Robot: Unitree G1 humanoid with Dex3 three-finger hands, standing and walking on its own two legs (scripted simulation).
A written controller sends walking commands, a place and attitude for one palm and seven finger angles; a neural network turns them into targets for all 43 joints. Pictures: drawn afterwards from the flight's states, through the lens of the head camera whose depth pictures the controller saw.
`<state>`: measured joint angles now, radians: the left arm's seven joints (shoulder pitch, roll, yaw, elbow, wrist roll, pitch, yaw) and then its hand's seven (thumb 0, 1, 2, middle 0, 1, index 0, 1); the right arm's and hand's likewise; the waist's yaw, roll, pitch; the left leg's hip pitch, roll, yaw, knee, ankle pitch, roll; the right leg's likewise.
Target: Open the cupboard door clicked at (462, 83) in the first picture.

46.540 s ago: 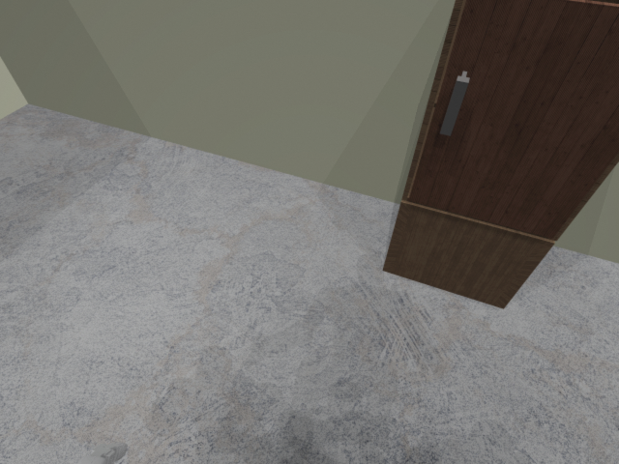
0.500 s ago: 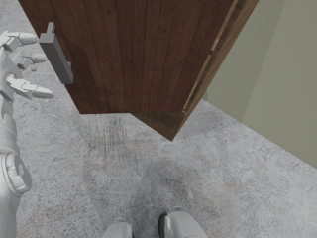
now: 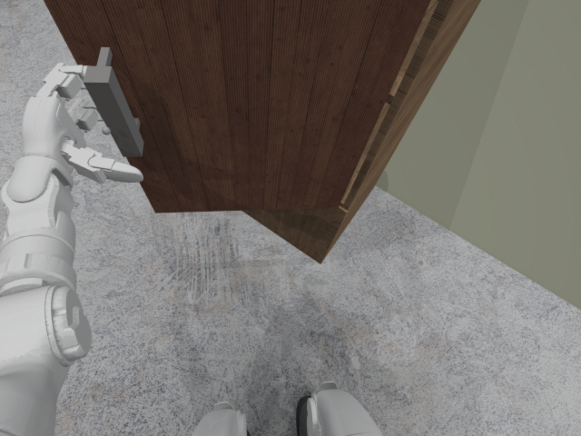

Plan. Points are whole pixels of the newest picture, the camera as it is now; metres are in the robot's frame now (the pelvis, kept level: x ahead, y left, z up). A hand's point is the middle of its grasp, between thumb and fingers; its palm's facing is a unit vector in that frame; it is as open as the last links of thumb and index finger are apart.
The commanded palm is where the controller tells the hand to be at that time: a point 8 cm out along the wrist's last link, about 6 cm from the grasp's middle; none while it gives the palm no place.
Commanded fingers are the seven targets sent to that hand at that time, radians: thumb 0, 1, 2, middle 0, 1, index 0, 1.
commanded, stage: slide the fingers in behind the handle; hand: left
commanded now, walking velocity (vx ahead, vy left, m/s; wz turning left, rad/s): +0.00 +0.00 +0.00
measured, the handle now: (120, 104) +0.55 +0.20 +0.07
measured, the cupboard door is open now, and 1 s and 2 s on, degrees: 40 40 40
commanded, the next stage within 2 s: close the thumb around the handle in 1.00 s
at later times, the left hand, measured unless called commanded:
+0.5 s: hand (134, 130) +0.50 +0.18 +0.07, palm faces +0.02 -1.00 +0.00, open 13.9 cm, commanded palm +0.48 +0.21 +0.08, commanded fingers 0.00 -0.50 0.30 -0.30 -1.20 -0.30 -1.20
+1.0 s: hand (134, 133) +0.50 +0.18 +0.07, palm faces +0.03 -1.00 -0.03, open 13.9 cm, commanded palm +0.47 +0.21 +0.08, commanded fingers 0.00 -0.50 0.30 -0.30 -1.20 -0.30 -1.20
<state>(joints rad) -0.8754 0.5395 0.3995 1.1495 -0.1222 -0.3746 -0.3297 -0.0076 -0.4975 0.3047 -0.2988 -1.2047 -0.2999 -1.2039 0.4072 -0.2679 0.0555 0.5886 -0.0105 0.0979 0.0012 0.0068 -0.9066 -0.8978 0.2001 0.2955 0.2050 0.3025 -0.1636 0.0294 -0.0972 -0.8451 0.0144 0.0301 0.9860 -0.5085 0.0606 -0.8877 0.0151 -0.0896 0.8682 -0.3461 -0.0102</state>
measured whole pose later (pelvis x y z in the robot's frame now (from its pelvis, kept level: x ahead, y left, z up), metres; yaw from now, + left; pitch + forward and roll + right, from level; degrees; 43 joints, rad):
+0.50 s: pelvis +0.00 -0.01 +0.00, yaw +1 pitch +21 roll -3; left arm -0.90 0.49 0.37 1.17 -0.11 -0.39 -0.24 -0.01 -0.50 0.30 -0.29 -1.21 -0.31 -1.21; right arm 0.42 -0.28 0.04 0.61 -0.02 0.07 0.01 0.01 -0.91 -0.90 0.20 0.30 0.20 0.30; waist -0.17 0.03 -0.10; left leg -0.85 0.01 0.02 0.99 -0.50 0.05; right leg -0.90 0.01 -0.09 0.89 -0.35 -0.03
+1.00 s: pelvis +0.00 -0.01 +0.00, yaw +2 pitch +21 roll -3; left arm -0.88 0.44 0.30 1.16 -0.13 -0.41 -0.20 -0.01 -0.50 0.30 -0.30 -1.20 -0.29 -1.22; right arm 0.39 -0.27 0.03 0.64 -0.02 0.05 0.02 0.01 -0.91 -0.90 0.20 0.30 0.20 0.30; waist -0.13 0.04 -0.10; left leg -0.83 0.00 0.01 0.97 -0.50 0.04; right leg -0.88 0.00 -0.11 0.88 -0.37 -0.03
